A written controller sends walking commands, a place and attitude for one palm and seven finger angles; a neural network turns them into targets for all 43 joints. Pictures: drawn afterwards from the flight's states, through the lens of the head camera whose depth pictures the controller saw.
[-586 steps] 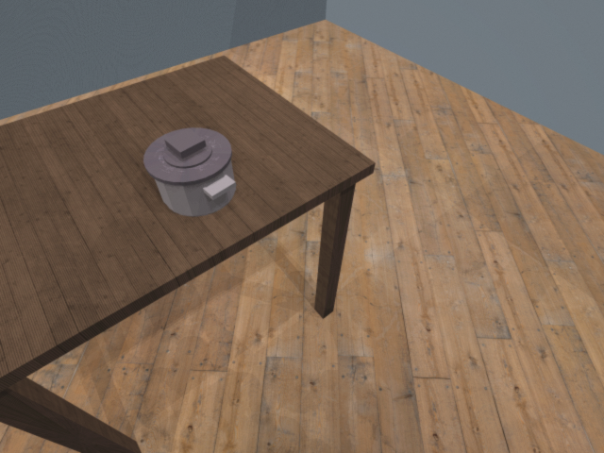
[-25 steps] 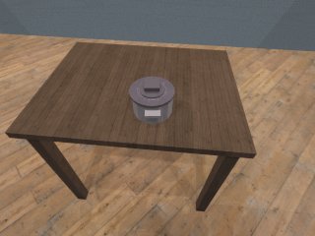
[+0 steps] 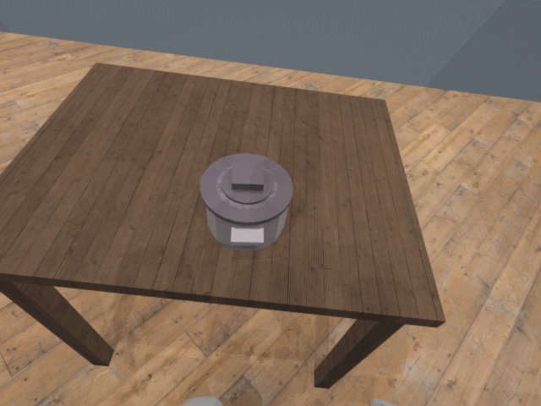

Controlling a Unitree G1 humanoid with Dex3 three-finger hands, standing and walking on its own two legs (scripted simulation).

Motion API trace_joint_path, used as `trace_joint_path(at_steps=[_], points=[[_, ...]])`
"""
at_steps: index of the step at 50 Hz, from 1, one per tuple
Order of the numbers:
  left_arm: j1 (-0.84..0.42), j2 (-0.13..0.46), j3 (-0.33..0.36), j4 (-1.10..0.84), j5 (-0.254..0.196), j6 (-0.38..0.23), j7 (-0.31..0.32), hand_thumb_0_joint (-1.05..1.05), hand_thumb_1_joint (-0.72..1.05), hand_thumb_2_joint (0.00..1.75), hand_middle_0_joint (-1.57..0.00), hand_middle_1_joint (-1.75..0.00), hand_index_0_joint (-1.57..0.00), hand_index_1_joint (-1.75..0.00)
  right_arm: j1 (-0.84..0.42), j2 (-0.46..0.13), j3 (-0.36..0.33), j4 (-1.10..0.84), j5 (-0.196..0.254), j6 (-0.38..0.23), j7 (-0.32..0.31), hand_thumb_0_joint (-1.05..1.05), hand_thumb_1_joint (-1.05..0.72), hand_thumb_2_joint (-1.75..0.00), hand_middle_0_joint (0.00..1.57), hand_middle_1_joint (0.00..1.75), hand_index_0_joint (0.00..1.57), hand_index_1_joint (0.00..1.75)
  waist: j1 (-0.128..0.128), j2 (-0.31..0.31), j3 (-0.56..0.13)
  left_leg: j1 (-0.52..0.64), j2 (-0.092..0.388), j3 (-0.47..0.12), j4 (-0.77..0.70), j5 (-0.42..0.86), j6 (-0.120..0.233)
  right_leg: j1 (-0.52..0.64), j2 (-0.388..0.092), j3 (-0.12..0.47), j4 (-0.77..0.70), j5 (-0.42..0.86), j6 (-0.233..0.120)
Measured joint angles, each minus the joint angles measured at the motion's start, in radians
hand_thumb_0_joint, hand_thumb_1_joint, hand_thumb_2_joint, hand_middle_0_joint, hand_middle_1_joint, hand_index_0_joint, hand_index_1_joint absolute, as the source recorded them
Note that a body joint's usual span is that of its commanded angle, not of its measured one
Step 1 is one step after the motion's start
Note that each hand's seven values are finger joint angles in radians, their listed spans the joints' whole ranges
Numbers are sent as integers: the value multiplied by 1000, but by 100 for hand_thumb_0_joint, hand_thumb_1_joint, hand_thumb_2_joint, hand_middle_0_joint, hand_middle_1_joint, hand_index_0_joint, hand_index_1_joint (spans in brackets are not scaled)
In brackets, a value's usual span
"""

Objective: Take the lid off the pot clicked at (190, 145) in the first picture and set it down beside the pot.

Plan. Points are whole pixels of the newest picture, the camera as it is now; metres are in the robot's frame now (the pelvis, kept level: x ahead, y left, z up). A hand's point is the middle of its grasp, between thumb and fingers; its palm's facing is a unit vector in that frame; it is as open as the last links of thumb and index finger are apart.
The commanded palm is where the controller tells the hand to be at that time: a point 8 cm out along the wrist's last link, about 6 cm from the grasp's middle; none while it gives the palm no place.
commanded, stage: come to a stop and stand still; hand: left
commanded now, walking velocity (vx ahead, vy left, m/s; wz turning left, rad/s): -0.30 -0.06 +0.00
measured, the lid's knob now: (247, 175) +0.44 +0.08 +0.08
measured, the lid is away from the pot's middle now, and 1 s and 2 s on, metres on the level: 0.00 0.00 0.00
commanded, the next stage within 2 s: look again from close up in 0.90 s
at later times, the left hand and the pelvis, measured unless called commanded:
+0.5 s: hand out of the picture +0.03 +0.16 -0.17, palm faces +0.06 -0.96 -0.26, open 7.4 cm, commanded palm none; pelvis -0.03 -0.04 -0.01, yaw +2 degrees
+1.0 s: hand out of the picture -0.07 +0.12 -0.17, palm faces +0.08 -0.98 -0.18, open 7.4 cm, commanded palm none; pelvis -0.05 -0.06 +0.01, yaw +2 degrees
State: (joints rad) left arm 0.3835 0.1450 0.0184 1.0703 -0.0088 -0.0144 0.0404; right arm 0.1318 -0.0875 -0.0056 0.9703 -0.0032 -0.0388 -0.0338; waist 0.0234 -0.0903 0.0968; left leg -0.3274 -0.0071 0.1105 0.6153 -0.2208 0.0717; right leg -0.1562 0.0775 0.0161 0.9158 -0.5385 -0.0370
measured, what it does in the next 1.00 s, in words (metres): steps on the spot: right foot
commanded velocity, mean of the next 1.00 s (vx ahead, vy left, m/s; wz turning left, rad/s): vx -0.02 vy -0.01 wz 0.00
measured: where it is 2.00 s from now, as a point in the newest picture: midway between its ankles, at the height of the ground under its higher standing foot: outside the picture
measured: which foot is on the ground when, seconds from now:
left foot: down 0.00-1.00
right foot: up 0.00-0.26, down 0.28-1.00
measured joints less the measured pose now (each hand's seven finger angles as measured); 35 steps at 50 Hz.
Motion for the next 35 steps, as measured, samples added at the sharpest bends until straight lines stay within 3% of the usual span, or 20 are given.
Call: trace_joint_path(at_steps=[3, 8, 12, 14, 15, 20, 22, 26, 31, 35], points=[[-89, 14, 10, -41, 5, 28, 7, 1, 91, 90, -21, -30, -20, -30, 12, 6, 3, -6, 2, 13, -15, -1, -91, -90, 20, 29, 20, 30, 5, 9, 6, 18, -1, -10, -50, 12, -14, -113, -27, 17, 118, -21, 25], [-202, 54, 31, -127, 18, 45, 5, 1, 93, 90, -20, -30, -20, -30, -20, -30, -14, -14, -10, 46, -10, -2, -93, -90, 20, 29, 20, 30, 4, 43, 24, -10, 10, -39, -100, 69, -19, -200, -96, 22, 7, 17, 54], [-221, 83, 40, -152, 25, 47, -2, 1, 93, 90, -20, -30, -20, -30, -18, -51, -31, -24, -17, 63, 3, -1, -92, -90, 20, 30, 20, 30, -8, 67, 13, -44, 24, -58, -86, 79, -39, -178, -116, 4, -118, 63, 57], [-190, 95, 31, -161, 27, 40, 1, 0, 93, 90, -20, -29, -20, -30, -2, -65, -35, -31, -11, 71, 15, -1, -92, -90, 20, 30, 20, 30, -2, 70, -21, -76, 32, -48, -43, 64, -55, -139, -119, 9, -254, 135, 40], [-173, 97, 28, -164, 30, 36, 1, 0, 93, 90, -20, -29, -20, -30, 6, -75, -40, -43, -12, 76, 21, -1, -92, -90, 20, 30, 20, 30, -1, 76, -34, -94, 39, -42, -5, 46, -62, -142, -117, 17, -271, 196, 50], [-109, 67, 0, -154, 38, 30, 2, 0, 92, 90, -20, -30, -20, -30, 80, -130, -65, -75, -14, 87, 35, 0, -91, -90, 20, 29, 20, 30, -48, 142, -77, -88, 27, -71, 161, -130, -71, -119, -101, -23, -203, 154, 64], [-95, 66, -3, -158, 37, 33, 4, 0, 91, 90, -20, -30, -20, -30, 116, -130, -62, -74, -12, 84, 34, 0, -91, -90, 20, 29, 20, 30, -56, 128, -95, -46, 16, -63, 125, -91, -62, -117, -104, -30, -183, 140, 62], [-102, 58, -9, -161, 30, 48, 6, 1, 91, 90, -20, -30, -20, -30, 163, -112, -41, -56, -22, 69, 34, 0, -91, -90, 20, 29, 20, 30, -49, 94, -94, -33, 18, -54, 92, -58, -34, -119, -98, -20, -185, 119, 47], [-90, 36, -23, -163, 27, 27, -8, 0, 91, 90, -20, -30, -20, -30, 181, -87, -18, -26, -20, 77, 34, 0, -91, -90, 20, 29, 20, 30, -35, 91, -71, -41, 23, -60, 21, -15, -41, -128, -85, -19, -268, 231, 37], [-53, 30, -26, -133, 27, 34, -13, 0, 91, 90, -21, -30, -20, -30, 201, -66, -14, -17, -22, 73, 36, 0, -91, -90, 20, 29, 20, 30, -37, 77, -75, -44, 20, -62, -8, -39, -50, -139, -86, -18, -288, 231, 29]])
